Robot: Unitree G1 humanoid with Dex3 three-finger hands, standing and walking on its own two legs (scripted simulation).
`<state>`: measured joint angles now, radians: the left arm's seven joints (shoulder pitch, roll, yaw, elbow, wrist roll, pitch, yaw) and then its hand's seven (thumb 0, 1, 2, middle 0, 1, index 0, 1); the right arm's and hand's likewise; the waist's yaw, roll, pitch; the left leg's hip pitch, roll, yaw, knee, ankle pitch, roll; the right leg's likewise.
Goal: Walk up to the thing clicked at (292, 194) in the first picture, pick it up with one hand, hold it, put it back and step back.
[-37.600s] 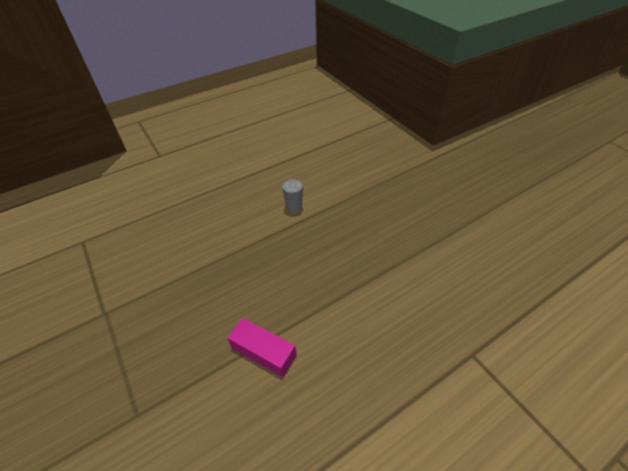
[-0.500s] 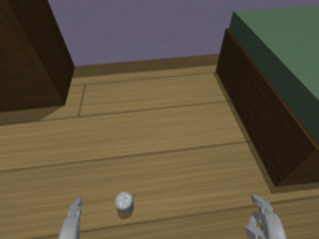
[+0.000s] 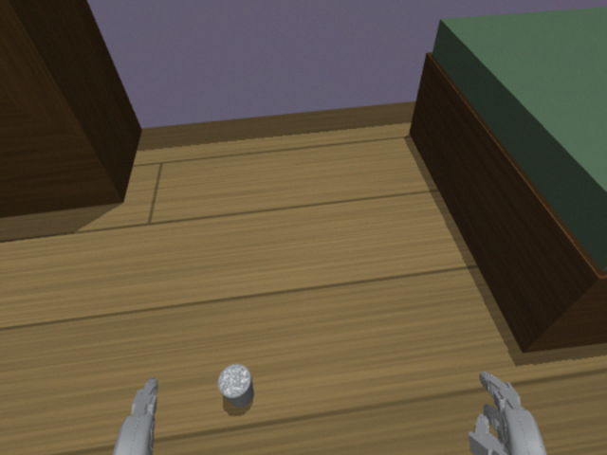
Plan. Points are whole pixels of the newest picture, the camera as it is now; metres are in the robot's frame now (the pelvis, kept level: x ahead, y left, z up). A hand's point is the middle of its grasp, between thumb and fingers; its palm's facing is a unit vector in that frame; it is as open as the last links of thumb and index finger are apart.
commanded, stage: home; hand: left
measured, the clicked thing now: (238, 388) +0.43 +0.24 -0.65
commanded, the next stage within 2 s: stand in 0.72 s
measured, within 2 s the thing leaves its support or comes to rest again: neither
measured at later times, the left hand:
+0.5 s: hand (178, 447) +0.17 +0.19 -0.05, palm faces +0.09 -0.95 -0.28, open 17.5 cm
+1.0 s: hand (177, 444) +0.17 +0.19 -0.05, palm faces +0.09 -0.95 -0.29, open 16.0 cm
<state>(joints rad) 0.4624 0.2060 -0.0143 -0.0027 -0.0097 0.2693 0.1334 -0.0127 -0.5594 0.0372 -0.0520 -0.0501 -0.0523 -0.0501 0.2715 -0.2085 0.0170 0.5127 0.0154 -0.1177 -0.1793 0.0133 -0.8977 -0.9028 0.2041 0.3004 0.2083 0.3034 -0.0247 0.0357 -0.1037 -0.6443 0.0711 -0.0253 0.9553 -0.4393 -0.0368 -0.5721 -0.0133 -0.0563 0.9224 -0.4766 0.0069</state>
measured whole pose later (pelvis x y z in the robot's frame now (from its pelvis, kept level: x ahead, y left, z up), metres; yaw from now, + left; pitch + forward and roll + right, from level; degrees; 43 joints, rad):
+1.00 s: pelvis +0.01 +0.01 +0.00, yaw +0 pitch +7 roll -2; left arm 0.46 0.21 -0.01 -0.01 -0.01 0.27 0.13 -0.01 -0.35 0.24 -0.13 -0.18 -0.14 -0.18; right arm 0.27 -0.20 0.02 0.52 0.01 -0.13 -0.18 0.01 -0.90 -0.90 0.20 0.30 0.21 0.30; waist -0.02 0.03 -0.10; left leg -0.64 0.07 -0.02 0.96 -0.46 -0.02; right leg -0.56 -0.02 -0.05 0.91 -0.48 0.02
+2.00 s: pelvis -0.01 +0.01 +0.06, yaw +0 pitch -4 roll +0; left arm 0.16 0.33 0.00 1.13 0.03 -0.01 0.02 0.00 0.90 0.89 -0.20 -0.30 -0.20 -0.30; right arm 0.14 -0.31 -0.02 1.13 -0.02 0.00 0.00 0.01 -0.90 -0.90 0.20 0.30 0.21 0.30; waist 0.01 0.01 0.04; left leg -0.15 0.02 0.02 0.39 -0.17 -0.01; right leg -0.10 -0.05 -0.04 0.39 -0.21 0.03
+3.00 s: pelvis +0.01 +0.01 +0.06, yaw -1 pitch -2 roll +0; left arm 0.10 0.34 0.00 1.16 0.02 -0.01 0.01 0.00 0.90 0.89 -0.20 -0.30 -0.20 -0.30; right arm 0.10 -0.33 -0.01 1.16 -0.01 -0.01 0.00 0.00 -0.90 -0.90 0.20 0.30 0.21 0.30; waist 0.00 0.00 0.04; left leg -0.12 0.03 0.03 0.32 -0.16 -0.02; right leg -0.07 -0.04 -0.03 0.32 -0.20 0.03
